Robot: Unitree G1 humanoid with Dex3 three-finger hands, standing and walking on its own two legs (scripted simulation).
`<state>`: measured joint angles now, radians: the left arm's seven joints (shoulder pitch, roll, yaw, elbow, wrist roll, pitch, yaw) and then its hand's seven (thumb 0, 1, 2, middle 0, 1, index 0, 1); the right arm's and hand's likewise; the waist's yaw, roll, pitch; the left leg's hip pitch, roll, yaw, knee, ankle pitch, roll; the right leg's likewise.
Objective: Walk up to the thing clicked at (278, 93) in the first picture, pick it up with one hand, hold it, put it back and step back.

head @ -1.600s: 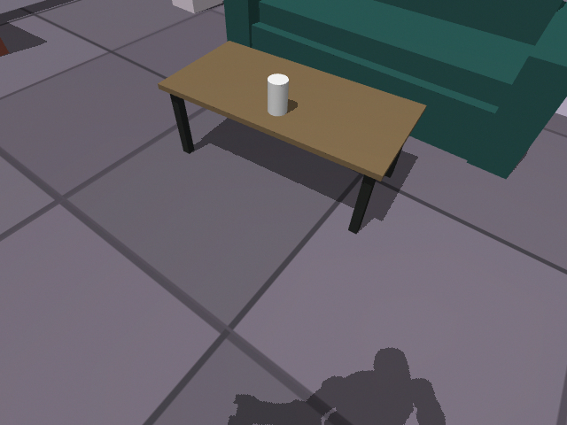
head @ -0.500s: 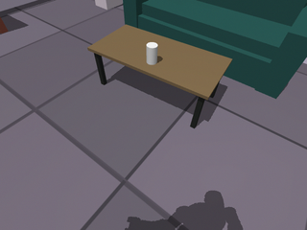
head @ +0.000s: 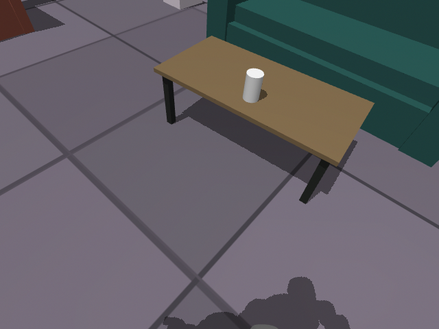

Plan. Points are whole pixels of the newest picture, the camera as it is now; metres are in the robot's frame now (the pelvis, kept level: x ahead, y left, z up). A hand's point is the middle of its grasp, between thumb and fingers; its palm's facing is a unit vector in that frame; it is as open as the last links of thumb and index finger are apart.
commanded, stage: walk up
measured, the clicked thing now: (252, 86) +1.20 -0.18 -0.29
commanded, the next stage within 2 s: none
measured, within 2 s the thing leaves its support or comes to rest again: neither
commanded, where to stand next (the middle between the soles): +0.61 +0.10 m, yaw -1 degrees
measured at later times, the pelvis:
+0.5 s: pelvis +0.20 +0.01 +0.01, yaw +2 degrees
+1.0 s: pelvis +0.38 +0.09 +0.00, yaw +1 degrees
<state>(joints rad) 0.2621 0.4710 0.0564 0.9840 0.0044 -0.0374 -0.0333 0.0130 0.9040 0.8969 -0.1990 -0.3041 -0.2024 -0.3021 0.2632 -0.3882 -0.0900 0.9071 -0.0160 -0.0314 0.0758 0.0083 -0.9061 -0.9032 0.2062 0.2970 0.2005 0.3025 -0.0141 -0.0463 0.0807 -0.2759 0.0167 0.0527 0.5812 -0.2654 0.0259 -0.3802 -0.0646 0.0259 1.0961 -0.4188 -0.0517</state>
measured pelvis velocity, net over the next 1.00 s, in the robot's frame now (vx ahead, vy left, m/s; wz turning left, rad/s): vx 0.38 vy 0.09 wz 0.02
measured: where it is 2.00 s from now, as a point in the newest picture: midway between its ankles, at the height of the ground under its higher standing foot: (180, 250)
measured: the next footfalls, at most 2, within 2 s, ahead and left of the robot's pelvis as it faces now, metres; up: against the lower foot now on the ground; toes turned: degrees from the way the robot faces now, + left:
right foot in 0.24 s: +0.25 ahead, -0.12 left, +0.00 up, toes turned -4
left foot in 0.64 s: +0.40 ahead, +0.20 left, +0.00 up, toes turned +7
